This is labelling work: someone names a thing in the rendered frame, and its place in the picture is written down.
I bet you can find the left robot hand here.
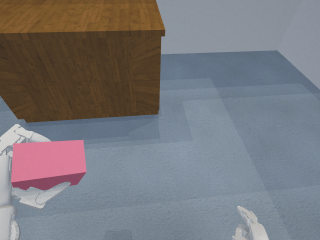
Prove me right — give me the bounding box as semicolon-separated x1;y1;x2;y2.
0;124;71;210

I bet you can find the robot left forearm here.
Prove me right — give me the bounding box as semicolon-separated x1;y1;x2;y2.
0;205;21;240

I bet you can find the right robot hand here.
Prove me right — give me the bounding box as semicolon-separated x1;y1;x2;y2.
232;206;269;240

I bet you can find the table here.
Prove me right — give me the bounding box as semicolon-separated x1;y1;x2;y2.
0;0;166;123

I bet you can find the sponge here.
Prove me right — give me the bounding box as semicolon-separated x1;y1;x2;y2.
11;140;87;191

